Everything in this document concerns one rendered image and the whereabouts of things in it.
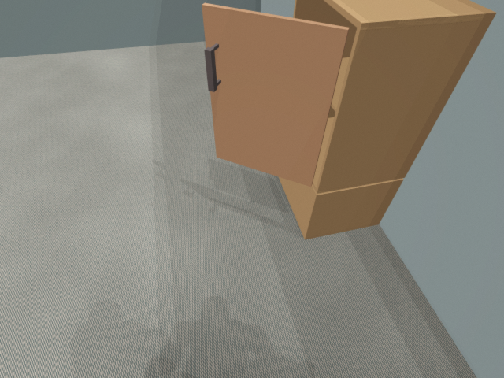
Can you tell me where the handle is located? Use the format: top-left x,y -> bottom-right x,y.
204,43 -> 221,92

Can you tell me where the cupboard door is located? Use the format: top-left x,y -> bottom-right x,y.
202,3 -> 350,187

